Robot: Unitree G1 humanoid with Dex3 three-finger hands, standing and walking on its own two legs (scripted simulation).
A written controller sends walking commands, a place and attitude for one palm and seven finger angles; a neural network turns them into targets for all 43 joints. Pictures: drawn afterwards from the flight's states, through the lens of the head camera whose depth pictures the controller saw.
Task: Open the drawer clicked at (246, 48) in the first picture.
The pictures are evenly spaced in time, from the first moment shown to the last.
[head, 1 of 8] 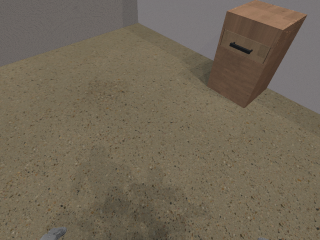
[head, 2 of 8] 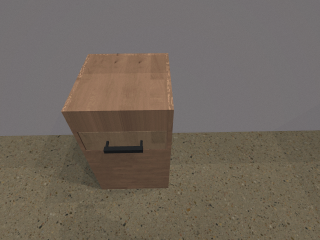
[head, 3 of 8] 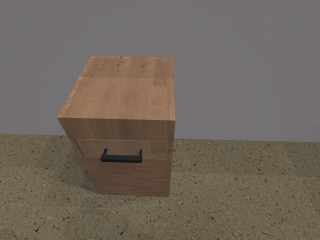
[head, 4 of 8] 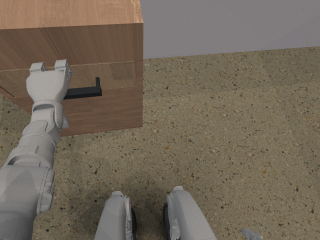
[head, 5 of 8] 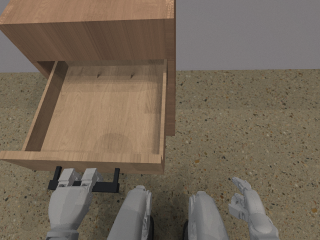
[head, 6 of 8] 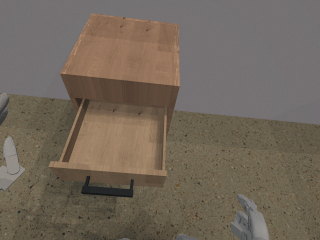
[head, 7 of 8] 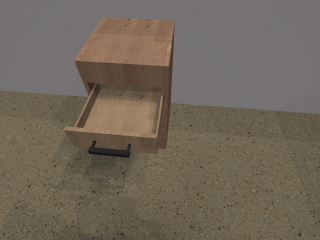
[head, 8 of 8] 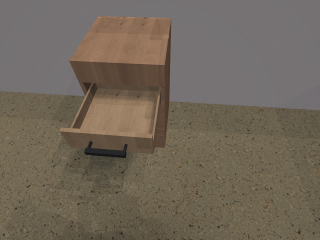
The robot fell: no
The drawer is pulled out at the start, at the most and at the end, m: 0.00 0.30 0.30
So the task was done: yes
